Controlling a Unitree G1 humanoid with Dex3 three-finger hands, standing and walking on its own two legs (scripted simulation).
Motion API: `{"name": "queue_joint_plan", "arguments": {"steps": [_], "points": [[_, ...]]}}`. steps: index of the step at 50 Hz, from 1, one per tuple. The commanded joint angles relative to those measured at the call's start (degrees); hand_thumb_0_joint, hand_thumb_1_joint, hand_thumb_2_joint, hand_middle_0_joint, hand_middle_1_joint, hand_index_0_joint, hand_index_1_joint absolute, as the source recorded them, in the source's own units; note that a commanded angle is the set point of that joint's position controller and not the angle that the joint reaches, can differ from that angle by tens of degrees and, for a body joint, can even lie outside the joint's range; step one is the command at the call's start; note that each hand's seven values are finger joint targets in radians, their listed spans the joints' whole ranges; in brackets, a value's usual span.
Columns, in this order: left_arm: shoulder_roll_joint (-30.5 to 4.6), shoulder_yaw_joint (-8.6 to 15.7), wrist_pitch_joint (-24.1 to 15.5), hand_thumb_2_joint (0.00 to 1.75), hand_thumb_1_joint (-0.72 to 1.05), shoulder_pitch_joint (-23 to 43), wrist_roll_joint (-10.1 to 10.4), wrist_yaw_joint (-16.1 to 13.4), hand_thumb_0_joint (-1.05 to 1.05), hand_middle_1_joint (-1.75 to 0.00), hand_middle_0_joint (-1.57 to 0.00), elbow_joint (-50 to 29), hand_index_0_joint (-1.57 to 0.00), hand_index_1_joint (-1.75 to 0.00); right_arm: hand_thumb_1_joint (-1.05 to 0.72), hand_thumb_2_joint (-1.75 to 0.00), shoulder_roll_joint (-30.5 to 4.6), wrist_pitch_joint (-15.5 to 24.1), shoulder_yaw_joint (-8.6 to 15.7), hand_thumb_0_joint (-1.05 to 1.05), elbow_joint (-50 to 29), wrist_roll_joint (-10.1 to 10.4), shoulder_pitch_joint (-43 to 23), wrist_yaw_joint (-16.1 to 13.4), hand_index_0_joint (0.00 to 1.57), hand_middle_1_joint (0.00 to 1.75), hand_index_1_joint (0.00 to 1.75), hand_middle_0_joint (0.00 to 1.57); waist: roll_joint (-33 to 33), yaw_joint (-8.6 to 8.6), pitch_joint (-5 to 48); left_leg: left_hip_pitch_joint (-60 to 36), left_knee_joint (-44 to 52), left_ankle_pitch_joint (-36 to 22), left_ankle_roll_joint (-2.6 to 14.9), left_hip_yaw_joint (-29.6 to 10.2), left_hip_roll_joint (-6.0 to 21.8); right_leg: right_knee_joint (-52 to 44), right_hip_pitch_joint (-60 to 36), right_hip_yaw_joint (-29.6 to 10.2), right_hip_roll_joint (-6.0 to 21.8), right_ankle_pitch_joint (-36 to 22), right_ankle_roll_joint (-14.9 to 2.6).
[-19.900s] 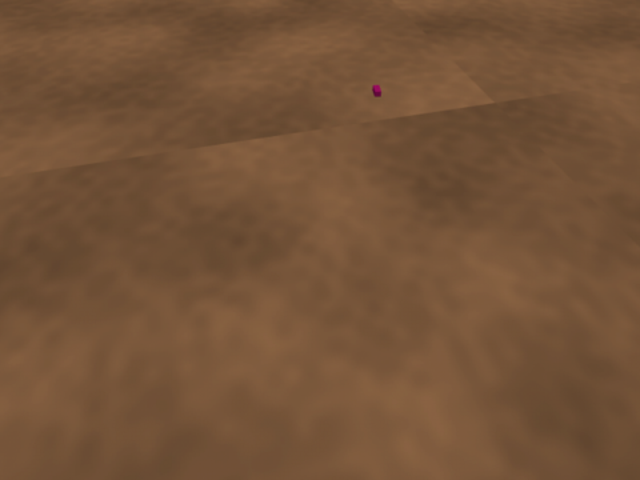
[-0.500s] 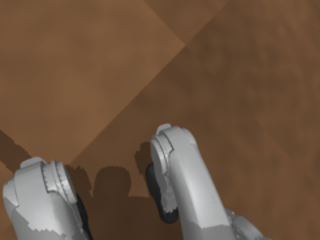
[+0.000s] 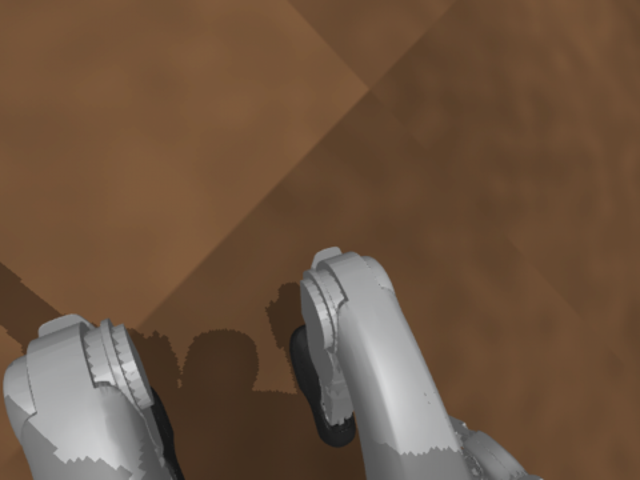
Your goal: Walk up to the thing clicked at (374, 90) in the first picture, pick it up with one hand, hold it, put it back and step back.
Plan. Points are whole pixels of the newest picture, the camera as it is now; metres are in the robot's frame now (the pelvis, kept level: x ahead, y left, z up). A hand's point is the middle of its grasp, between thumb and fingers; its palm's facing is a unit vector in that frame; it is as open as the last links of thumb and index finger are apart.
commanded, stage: rise first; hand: left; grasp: from above
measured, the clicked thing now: out of the picture +0.48 +0.36 -0.30
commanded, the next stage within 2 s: approach in 1.02 s
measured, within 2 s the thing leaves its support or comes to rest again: neither
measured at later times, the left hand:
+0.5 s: hand out of the picture +0.44 +0.38 -0.18, palm faces -0.30 -0.30 -0.90, open 12.4 cm
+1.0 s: hand out of the picture +0.43 +0.39 -0.18, palm faces -0.32 -0.30 -0.90, open 12.1 cm
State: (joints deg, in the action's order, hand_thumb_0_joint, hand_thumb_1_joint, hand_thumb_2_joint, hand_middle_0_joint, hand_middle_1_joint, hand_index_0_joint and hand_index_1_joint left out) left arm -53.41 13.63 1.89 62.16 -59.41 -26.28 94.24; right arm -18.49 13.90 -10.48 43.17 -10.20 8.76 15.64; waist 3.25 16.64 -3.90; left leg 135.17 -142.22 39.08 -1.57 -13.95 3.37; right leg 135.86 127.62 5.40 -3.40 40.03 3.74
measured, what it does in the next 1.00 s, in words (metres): stands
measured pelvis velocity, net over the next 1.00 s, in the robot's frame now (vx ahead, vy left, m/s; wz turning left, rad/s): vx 0.00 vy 0.00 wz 0.00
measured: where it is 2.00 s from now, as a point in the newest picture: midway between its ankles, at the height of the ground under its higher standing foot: (249, 437)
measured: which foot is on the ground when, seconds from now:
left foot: down 0.00-1.00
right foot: down 0.00-1.00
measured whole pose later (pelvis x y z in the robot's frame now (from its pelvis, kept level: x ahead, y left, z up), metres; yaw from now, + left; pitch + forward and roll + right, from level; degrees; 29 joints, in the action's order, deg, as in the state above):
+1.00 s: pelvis +0.00 +0.00 +0.00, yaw +0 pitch +30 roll -11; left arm -53.6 13.4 1.2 61.6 -59.5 -25.6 94.3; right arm -18.9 13.8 -10.4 43.0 -10.3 8.7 15.9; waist 3.4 16.3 -4.2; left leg 135.1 -142.3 38.6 -1.3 -13.8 3.1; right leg 135.8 127.3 5.3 -3.3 39.7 3.9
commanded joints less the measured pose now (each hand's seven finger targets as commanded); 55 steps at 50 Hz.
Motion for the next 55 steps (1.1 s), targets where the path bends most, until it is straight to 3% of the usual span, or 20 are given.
{"name": "queue_joint_plan", "arguments": {"steps": [1,5,10,12,15,18,21,22,23,25,29,32,36,37,38,40,41,43,50,55], "points": [[-15.1,0.1,0.0,0.70,-0.25,14.6,-0.7,-2.9,0.00,-0.85,-0.33,-8.8,-0.35,-0.82,-0.92,-0.90,-15.6,0.6,4.6,0.00,0.7,0.1,12.0,-0.4,0.20,0.30,0.30,0.20,-26.0,0.09,39.9,-32.7,13.9,-13.2,1.81,7.8,0.3,-11.9,-17.6,7.7,-1.9,-15.8,-5.12],[-13.4,-0.4,0.5,0.71,-0.26,16.0,-0.2,-3.4,0.00,-0.86,-0.31,-7.8,-0.33,-0.83,-0.92,-0.90,-15.8,0.5,4.7,0.00,1.0,0.0,12.3,-0.2,0.20,0.30,0.30,0.20,-25.4,1.19,38.9,-31.6,13.5,-12.9,1.97,7.9,0.3,-12.3,-17.3,7.5,-1.9,-16.1,-4.98],[-15.7,0.5,0.6,0.70,-0.25,16.7,0.1,-3.1,0.00,-0.85,-0.33,-8.9,-0.35,-0.83,-0.92,-0.91,-16.1,0.7,4.5,0.00,0.7,0.0,11.9,-0.1,0.20,0.30,0.30,0.20,-25.0,0.65,39.0,-30.1,13.9,-10.9,2.28,8.1,0.2,-12.8,-18.2,7.4,-1.8,-14.2,-4.91],[-14.6,-0.3,0.8,0.70,-0.25,14.9,0.3,-2.6,0.00,-0.85,-0.32,-6.9,-0.34,-0.83,-0.92,-0.91,-15.5,0.6,4.6,0.00,0.7,0.1,11.3,0.0,0.20,0.30,0.30,0.20,-23.7,0.40,37.9,-29.0,13.9,-9.6,2.41,8.3,0.2,-12.9,-18.0,7.1,-2.0,-12.9,-5.01],[-15.5,-0.2,0.5,0.70,-0.25,15.7,0.5,-1.8,0.00,-0.84,-0.33,-5.8,-0.35,-0.82,-0.91,-0.90,-16.1,0.5,4.6,0.00,0.7,-0.1,12.4,-0.2,0.20,0.30,0.30,0.20,-19.8,1.81,36.2,-25.8,12.9,-8.1,3.16,8.3,0.1,-14.3,-19.5,6.5,-2.0,-11.9,-4.45],[-16.0,-0.7,-0.1,0.70,-0.25,16.1,0.0,-1.7,0.00,-0.85,-0.32,-8.7,-0.35,-0.82,-0.92,-0.91,-15.5,0.7,4.3,0.00,0.0,0.1,11.6,-0.3,0.20,0.30,0.30,0.20,-22.6,0.72,38.0,-29.0,13.6,-10.0,2.63,8.2,0.2,-13.4,-19.1,6.8,-2.0,-13.0,-4.85],[-15.7,0.1,0.0,0.78,-0.33,15.6,0.3,-2.2,0.00,-0.89,-0.25,-5.9,-0.26,-0.89,-0.91,-0.90,-16.3,0.4,4.4,0.00,0.8,0.1,12.4,-0.3,0.20,0.30,0.30,0.20,-21.5,1.39,37.7,-28.2,13.6,-9.5,2.66,7.8,0.3,-13.2,-18.5,7.4,-2.0,-12.8,-4.86],[-16.1,0.6,0.0,0.76,-0.28,15.0,0.3,-2.4,0.00,-0.89,-0.30,-5.9,-0.32,-0.86,-0.91,-0.90,-16.3,0.3,4.4,0.00,0.9,0.1,12.8,-0.5,0.20,0.30,0.30,0.20,-22.4,1.17,38.1,-29.2,13.7,-9.9,2.54,7.7,0.3,-13.2,-18.7,7.5,-2.0,-13.2,-4.82],[-15.4,-0.7,-0.3,0.77,-0.28,17.8,0.1,-2.1,0.00,-0.88,-0.32,-10.1,-0.33,-0.86,-0.91,-0.91,-15.7,0.5,4.1,0.00,-0.2,0.2,12.0,-0.4,0.20,0.30,0.30,0.20,-24.6,0.99,38.8,-30.3,13.7,-11.3,2.37,8.0,0.3,-12.9,-18.8,7.3,-1.9,-14.4,-4.94],[-17.0,0.7,0.3,0.76,-0.28,16.2,-0.3,-2.2,0.00,-0.89,-0.31,-9.4,-0.33,-0.87,-0.91,-0.91,-16.1,0.4,4.2,0.00,0.0,0.3,11.8,-0.5,0.20,0.30,0.30,0.20,-24.6,-0.17,39.9,-30.7,14.1,-11.9,2.23,8.0,0.2,-12.5,-18.5,7.5,-1.9,-14.6,-5.03],[-15.5,-0.2,0.6,0.76,-0.28,15.7,0.3,-1.9,0.00,-0.87,-0.32,-7.2,-0.33,-0.86,-0.91,-0.91,-16.2,0.3,4.4,0.00,0.3,0.3,12.1,-0.5,0.20,0.30,0.30,0.20,-23.2,1.06,36.3,-28.6,13.8,-9.8,2.55,8.0,0.2,-12.9,-17.0,7.3,-2.0,-13.0,-4.96],[-17.4,0.9,0.6,0.75,-0.27,15.2,0.1,-1.7,0.00,-0.86,-0.33,-9.6,-0.34,-0.84,-0.91,-0.91,-16.3,0.2,4.5,0.00,0.4,0.3,12.4,-0.4,0.20,0.30,0.30,0.20,-24.3,-0.09,39.2,-30.6,14.0,-11.2,2.32,7.9,0.3,-12.8,-18.4,7.4,-1.9,-14.0,-4.99],[-14.9,-0.1,0.6,0.76,-0.28,13.8,0.2,-1.4,0.00,-0.86,-0.32,-8.5,-0.33,-0.85,-0.91,-0.91,-16.2,0.1,4.8,0.00,0.5,0.4,11.8,-0.2,0.20,0.30,0.30,0.20,-25.3,0.23,38.7,-31.5,14.4,-11.8,1.93,7.7,0.2,-12.0,-17.1,7.6,-2.0,-14.4,-5.24],[-14.7,-0.4,0.5,0.75,-0.27,15.1,0.1,-1.2,0.00,-0.87,-0.32,-8.4,-0.34,-0.85,-0.91,-0.91,-16.3,0.1,4.8,0.00,0.5,0.4,12.4,-0.2,0.20,0.30,0.30,0.20,-24.5,1.25,37.6,-30.7,14.0,-11.3,2.21,7.7,0.2,-12.3,-16.6,7.6,-1.9,-14.3,-5.05],[-15.7,0.8,0.5,0.75,-0.27,13.3,0.3,-1.2,0.00,-0.87,-0.32,-6.3,-0.34,-0.85,-0.91,-0.91,-16.8,-0.1,5.0,0.00,0.9,0.4,12.6,-0.2,0.20,0.30,0.30,0.20,-23.6,0.72,37.1,-29.6,14.6,-9.8,2.22,7.4,0.2,-12.4,-16.4,7.8,-1.9,-12.7,-5.16],[-14.2,-1.2,-0.2,0.74,-0.26,16.2,0.3,-0.6,0.00,-0.85,-0.33,-8.9,-0.34,-0.84,-0.91,-0.90,-16.1,0.0,4.7,0.00,0.4,0.3,12.3,-0.2,0.20,0.30,0.30,0.20,-24.4,1.60,35.1,-29.2,14.5,-8.8,2.30,7.7,0.1,-12.6,-15.5,7.6,-1.6,-11.8,-5.20],[-15.3,-0.2,0.0,0.75,-0.27,14.4,-0.2,-0.7,0.00,-0.85,-0.33,-6.1,-0.34,-0.84,-0.91,-0.90,-17.0,0.0,4.9,0.00,1.0,0.2,12.6,-0.3,0.20,0.30,0.30,0.20,-23.6,1.66,35.0,-29.9,14.7,-8.8,2.15,7.3,0.2,-12.3,-15.3,8.0,-1.7,-11.7,-5.23],[-14.5,-1.2,-0.8,0.72,-0.23,16.3,-0.2,-0.6,0.00,-0.84,-0.35,-8.0,-0.37,-0.82,-0.91,-0.90,-16.5,0.2,4.6,0.00,0.3,0.1,12.3,-0.3,0.20,0.30,0.30,0.20,-23.3,2.15,35.0,-29.3,14.2,-8.1,2.40,7.5,0.1,-12.9,-15.9,7.7,-1.9,-11.3,-5.08],[-15.7,0.1,-1.2,0.70,-0.21,16.5,-0.4,-2.8,0.00,-0.82,-0.37,-8.9,-0.38,-0.80,-0.91,-0.91,-16.4,0.7,4.3,0.00,0.6,-0.1,12.4,-0.2,0.20,0.30,0.30,0.20,-25.2,1.02,38.8,-31.7,13.9,-12.1,2.02,7.7,0.3,-12.2,-17.2,7.8,-1.7,-15.0,-5.01],[-16.0,0.5,-0.2,0.68,-0.20,15.6,-0.9,-3.3,0.00,-0.79,-0.39,-8.1,-0.40,-0.78,-0.91,-0.91,-16.1,0.5,4.6,0.00,0.3,-0.1,11.6,0.0,0.20,0.30,0.30,0.20,-25.8,0.31,38.0,-30.8,14.2,-9.9,2.15,8.1,0.2,-12.5,-16.3,7.6,-1.8,-12.8,-5.14]]}}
